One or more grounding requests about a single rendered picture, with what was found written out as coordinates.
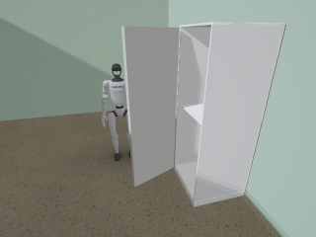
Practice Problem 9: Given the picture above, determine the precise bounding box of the right robot hand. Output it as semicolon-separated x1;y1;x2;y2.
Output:
101;115;108;127

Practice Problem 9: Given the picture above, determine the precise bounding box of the robot right forearm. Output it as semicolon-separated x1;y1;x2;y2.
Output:
102;95;108;115

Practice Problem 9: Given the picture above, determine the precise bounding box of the right robot upper arm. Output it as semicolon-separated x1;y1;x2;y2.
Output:
103;80;110;100

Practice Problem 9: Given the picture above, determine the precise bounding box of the fridge door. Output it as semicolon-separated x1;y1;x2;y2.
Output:
121;26;180;187

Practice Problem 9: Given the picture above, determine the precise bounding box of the humanoid robot torso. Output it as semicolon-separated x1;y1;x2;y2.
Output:
109;78;126;117

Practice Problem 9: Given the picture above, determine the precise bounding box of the right robot foot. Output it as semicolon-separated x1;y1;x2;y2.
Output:
115;152;120;161

